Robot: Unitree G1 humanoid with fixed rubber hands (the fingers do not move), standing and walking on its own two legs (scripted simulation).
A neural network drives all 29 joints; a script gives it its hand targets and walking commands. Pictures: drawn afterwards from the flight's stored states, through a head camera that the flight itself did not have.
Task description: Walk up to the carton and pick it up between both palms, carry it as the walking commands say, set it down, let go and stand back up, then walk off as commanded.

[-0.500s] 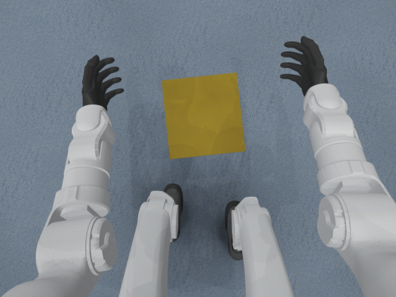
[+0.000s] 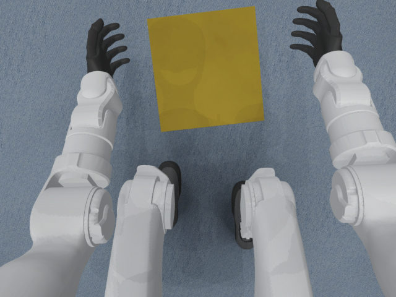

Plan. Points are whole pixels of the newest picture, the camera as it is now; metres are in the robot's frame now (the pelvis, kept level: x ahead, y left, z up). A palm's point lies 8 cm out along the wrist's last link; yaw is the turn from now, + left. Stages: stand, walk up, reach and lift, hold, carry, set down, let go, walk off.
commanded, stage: reach and lift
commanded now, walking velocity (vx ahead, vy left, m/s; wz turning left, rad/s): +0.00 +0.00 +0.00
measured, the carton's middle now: (205, 82) +0.49 +0.02 -0.32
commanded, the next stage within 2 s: none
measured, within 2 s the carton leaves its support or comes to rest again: leaves its support in 1.80 s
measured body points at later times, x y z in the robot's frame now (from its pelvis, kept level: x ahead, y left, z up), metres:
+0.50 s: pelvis -0.01 +0.00 -0.07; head +0.36 -0.01 +0.19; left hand +0.50 +0.22 -0.25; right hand +0.53 -0.17 -0.27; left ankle +0.14 +0.12 -0.41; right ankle +0.08 -0.12 -0.41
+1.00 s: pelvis -0.01 +0.00 -0.06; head +0.35 -0.01 +0.20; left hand +0.50 +0.20 -0.25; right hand +0.53 -0.14 -0.26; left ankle +0.14 +0.12 -0.41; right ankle +0.08 -0.12 -0.41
